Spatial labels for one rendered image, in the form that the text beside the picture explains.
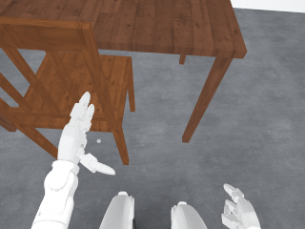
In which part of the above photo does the robot right hand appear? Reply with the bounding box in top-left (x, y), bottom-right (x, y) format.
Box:
top-left (221, 183), bottom-right (260, 229)

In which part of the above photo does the robot left thigh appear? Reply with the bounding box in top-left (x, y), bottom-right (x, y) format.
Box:
top-left (99, 195), bottom-right (134, 229)

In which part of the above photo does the robot left hand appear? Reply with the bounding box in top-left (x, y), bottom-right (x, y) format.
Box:
top-left (57, 92), bottom-right (115, 176)

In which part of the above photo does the table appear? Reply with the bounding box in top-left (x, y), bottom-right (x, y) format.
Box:
top-left (0, 0), bottom-right (247, 143)

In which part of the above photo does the chair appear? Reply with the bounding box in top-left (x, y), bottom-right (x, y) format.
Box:
top-left (0, 15), bottom-right (135, 165)

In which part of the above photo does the left robot shin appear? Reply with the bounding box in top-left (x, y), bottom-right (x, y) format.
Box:
top-left (118, 191), bottom-right (132, 229)

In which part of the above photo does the left robot forearm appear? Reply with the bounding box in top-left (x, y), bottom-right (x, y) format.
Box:
top-left (31, 159), bottom-right (80, 229)

